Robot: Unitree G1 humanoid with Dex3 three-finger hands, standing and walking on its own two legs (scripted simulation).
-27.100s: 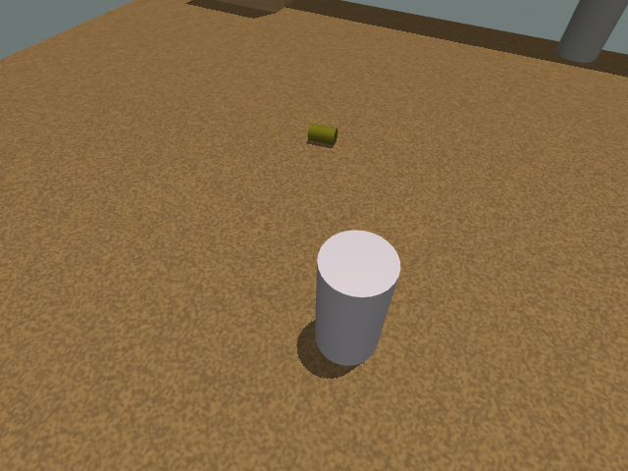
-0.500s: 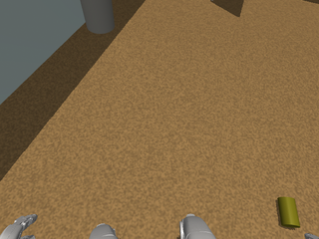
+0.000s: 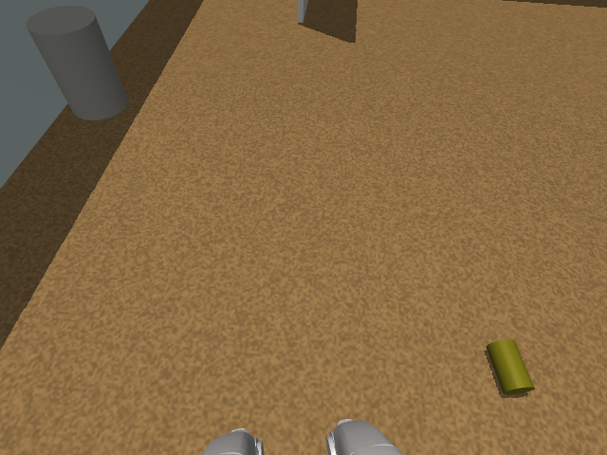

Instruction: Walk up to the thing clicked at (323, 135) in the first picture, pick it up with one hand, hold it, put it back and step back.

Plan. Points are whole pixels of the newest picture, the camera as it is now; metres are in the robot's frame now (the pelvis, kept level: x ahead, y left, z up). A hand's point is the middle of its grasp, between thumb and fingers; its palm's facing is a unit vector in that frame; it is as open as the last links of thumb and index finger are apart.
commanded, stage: walk up
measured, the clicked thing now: (509, 366) +0.42 -0.66 -0.70
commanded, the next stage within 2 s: none
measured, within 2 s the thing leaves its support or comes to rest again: neither
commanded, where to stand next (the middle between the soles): +0.09 +0.01 m, yaw -6 degrees
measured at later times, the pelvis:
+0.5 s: pelvis -0.02 -0.10 +0.04, yaw +21 degrees
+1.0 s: pelvis +0.01 -0.05 +0.01, yaw +43 degrees
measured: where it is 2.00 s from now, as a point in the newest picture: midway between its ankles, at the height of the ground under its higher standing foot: outside the picture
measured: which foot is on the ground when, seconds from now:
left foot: down 0.00-0.28, up 0.30-0.90, down 0.92-1.00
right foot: up 0.00-0.26, down 0.28-0.90, up 0.92-1.00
